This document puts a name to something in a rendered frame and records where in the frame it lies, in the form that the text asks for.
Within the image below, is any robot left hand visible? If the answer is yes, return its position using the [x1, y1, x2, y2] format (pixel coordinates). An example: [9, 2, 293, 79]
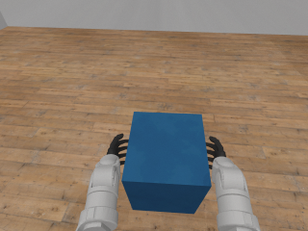
[106, 133, 129, 166]

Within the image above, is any robot right forearm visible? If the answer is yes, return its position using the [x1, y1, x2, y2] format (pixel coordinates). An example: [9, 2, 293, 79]
[211, 156, 261, 231]

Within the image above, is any carton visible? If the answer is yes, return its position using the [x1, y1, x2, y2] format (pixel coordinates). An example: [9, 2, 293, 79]
[121, 112, 212, 215]

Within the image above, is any robot right hand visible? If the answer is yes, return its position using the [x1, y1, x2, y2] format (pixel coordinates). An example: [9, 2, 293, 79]
[205, 136, 226, 169]

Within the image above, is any robot left forearm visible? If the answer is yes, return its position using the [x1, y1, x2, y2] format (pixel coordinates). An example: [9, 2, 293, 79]
[75, 154, 121, 231]

